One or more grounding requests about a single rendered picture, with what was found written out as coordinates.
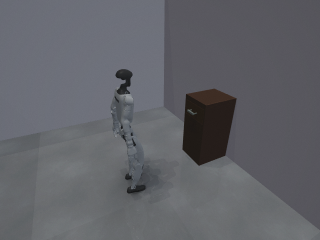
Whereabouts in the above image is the robot right thigh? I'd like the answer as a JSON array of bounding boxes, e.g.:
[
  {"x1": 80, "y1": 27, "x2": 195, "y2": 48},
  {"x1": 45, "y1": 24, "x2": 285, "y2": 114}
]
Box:
[{"x1": 125, "y1": 136, "x2": 145, "y2": 168}]

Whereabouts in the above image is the drawer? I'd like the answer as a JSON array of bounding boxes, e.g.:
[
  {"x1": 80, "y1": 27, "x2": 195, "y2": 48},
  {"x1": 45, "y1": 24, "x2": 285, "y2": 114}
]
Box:
[{"x1": 186, "y1": 100, "x2": 204, "y2": 124}]

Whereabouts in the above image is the handle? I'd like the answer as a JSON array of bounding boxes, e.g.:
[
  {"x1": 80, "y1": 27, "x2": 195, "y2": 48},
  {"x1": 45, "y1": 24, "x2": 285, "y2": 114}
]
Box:
[{"x1": 187, "y1": 109, "x2": 197, "y2": 115}]

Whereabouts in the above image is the robot left upper arm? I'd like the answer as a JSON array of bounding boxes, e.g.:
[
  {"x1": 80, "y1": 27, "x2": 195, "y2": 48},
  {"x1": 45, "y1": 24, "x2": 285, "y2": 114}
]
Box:
[{"x1": 110, "y1": 87, "x2": 119, "y2": 112}]

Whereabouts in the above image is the left robot forearm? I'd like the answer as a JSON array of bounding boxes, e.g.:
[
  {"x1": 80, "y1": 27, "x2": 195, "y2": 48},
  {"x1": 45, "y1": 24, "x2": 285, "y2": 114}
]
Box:
[{"x1": 111, "y1": 110, "x2": 119, "y2": 126}]

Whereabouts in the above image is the robot right upper arm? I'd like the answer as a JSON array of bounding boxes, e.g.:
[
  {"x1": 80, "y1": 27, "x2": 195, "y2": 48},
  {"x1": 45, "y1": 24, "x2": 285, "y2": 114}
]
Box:
[{"x1": 120, "y1": 95, "x2": 134, "y2": 126}]

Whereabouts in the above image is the robot left hand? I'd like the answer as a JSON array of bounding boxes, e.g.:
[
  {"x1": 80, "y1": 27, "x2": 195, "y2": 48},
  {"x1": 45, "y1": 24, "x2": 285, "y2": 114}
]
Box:
[{"x1": 112, "y1": 125, "x2": 121, "y2": 138}]

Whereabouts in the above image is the right robot foot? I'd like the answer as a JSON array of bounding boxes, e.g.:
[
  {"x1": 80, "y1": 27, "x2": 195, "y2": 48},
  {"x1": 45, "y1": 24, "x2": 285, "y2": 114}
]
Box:
[{"x1": 127, "y1": 185, "x2": 146, "y2": 194}]

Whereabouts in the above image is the robot right hand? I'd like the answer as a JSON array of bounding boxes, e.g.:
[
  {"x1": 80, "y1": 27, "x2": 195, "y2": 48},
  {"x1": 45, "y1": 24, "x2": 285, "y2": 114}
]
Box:
[{"x1": 127, "y1": 146, "x2": 138, "y2": 162}]

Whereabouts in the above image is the cabinet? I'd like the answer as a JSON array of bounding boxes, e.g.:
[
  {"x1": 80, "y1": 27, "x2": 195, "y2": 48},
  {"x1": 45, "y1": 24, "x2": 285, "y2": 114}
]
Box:
[{"x1": 182, "y1": 88, "x2": 237, "y2": 166}]

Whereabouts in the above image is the right robot forearm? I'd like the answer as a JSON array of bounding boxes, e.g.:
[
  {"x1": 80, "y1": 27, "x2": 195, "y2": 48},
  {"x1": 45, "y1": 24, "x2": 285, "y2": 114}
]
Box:
[{"x1": 122, "y1": 120, "x2": 134, "y2": 148}]

